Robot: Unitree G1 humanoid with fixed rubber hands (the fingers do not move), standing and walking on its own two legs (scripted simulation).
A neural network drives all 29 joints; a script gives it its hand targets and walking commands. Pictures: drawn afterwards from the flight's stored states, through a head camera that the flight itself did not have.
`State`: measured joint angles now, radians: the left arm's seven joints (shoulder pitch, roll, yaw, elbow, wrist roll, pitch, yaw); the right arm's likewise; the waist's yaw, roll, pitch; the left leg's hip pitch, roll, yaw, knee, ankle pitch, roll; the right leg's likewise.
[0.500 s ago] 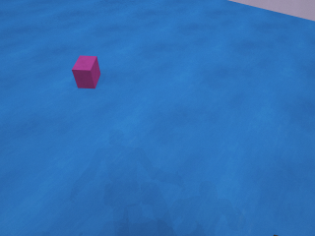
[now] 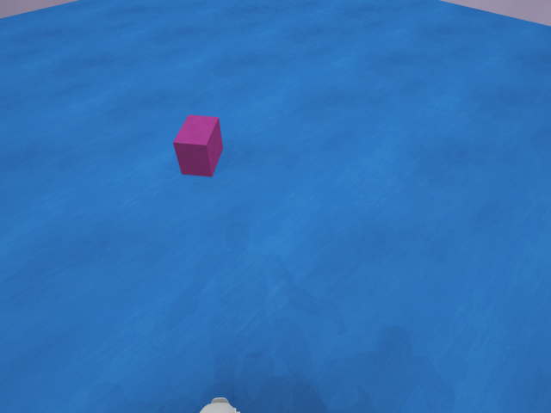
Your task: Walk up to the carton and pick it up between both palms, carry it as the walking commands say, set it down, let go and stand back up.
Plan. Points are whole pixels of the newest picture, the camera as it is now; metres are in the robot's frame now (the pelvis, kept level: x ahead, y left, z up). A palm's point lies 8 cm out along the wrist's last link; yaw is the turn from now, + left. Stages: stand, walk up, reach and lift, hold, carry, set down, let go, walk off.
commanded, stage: walk up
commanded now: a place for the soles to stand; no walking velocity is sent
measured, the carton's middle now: (200, 145) +1.55 +0.45 -0.65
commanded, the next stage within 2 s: none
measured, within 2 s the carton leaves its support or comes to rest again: neither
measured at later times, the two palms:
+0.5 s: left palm (38, 297) +0.34 +0.45 -0.09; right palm (393, 344) +0.28 -0.19 -0.13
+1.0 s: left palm (31, 218) +0.55 +0.58 -0.11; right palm (321, 220) +0.54 -0.08 -0.09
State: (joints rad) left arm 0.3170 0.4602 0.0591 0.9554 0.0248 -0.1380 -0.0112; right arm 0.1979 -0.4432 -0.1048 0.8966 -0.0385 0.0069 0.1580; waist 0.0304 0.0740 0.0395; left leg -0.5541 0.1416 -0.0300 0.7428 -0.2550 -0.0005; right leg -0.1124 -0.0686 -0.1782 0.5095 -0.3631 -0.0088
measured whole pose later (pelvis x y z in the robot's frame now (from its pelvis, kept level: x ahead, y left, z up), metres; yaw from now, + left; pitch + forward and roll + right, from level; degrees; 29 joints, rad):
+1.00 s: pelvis +0.48 +0.25 -0.01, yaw -1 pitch -1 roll +0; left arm 0.26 0.44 0.03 0.99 0.00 -0.11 -0.01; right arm 0.26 -0.44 -0.09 0.84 -0.02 -0.05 0.07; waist -0.05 0.00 0.05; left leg -0.29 0.01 0.13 0.68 -0.37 0.06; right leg -0.51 -0.05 -0.08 0.92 -0.43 -0.04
